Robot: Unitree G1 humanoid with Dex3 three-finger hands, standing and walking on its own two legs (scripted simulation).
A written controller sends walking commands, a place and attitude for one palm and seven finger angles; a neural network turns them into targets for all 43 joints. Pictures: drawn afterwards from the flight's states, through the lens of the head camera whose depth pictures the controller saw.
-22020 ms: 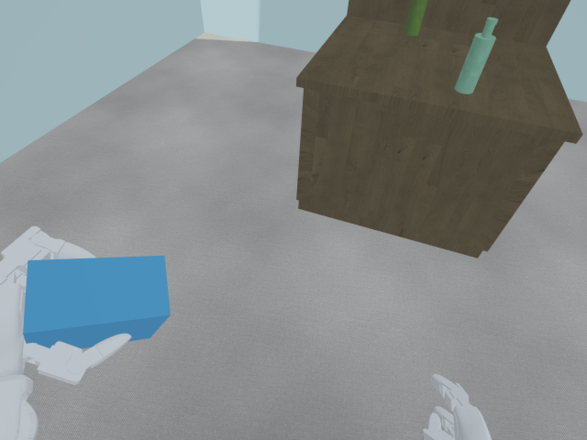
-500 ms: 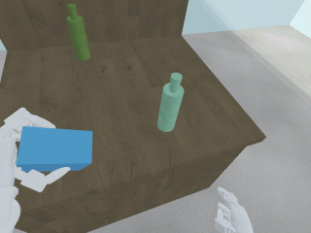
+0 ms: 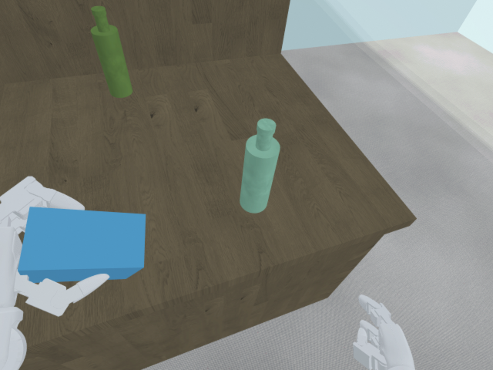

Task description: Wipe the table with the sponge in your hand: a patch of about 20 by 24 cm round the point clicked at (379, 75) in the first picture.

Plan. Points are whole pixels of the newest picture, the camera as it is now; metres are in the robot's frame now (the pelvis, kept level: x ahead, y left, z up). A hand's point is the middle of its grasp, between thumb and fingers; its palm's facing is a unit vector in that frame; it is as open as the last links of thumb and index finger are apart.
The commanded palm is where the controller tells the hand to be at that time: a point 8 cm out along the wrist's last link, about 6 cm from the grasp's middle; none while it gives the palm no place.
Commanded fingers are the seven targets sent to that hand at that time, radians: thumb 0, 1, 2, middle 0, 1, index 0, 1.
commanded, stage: come to a stop and stand still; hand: left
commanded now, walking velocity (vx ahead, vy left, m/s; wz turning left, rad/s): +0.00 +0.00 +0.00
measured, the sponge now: (102, 248) +0.23 +0.21 +0.12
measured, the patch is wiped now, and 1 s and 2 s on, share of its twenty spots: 0.00 0.00 0.00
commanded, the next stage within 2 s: look again from close up in 0.60 s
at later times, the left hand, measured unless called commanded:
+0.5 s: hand (52, 257) +0.20 +0.24 +0.15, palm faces +0.35 -0.86 -0.37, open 10.6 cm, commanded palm +0.14 +0.28 +0.17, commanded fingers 0.00 0.10 1.30 -1.20 -1.60 -1.20 -1.60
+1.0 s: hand (46, 251) +0.20 +0.25 +0.16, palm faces +0.36 -0.85 -0.38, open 10.6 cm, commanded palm +0.15 +0.29 +0.17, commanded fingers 0.00 0.10 1.30 -1.20 -1.60 -1.20 -1.60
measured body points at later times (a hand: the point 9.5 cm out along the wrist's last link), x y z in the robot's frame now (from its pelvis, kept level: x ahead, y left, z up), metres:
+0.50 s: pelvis -0.02 +0.00 +0.00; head +0.00 +0.03 +0.45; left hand +0.17 +0.29 +0.17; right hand +0.16 -0.22 -0.07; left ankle -0.01 +0.08 -0.74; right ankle +0.01 -0.12 -0.74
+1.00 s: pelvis -0.01 +0.01 +0.00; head +0.01 +0.03 +0.45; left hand +0.18 +0.30 +0.18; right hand +0.18 -0.21 -0.07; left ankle -0.01 +0.08 -0.74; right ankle +0.01 -0.12 -0.74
